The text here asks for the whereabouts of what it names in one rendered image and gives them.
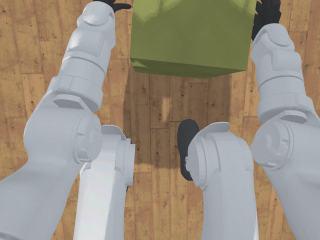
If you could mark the right robot hand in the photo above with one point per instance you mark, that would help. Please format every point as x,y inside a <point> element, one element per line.
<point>268,13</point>

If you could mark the robot right upper arm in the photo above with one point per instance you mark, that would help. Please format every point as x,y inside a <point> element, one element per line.
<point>289,154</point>

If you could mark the robot left upper arm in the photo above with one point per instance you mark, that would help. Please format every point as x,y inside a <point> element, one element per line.
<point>58,142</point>

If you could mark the carton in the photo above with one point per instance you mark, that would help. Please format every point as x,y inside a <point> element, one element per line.
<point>191,38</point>

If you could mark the left robot hand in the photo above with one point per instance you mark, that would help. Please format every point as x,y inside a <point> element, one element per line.
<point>115,6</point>

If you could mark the robot right thigh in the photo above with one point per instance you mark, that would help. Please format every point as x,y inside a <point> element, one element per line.
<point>229,202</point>

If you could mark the robot thigh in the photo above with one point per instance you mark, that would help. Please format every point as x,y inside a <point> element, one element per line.
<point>229,202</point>
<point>102,191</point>

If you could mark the robot left thigh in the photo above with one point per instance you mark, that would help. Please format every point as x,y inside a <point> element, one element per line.
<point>102,191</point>

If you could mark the robot left forearm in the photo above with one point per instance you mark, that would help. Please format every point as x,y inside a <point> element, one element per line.
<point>85,62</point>

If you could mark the robot right forearm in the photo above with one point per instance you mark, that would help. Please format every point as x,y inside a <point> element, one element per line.
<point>280,80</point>

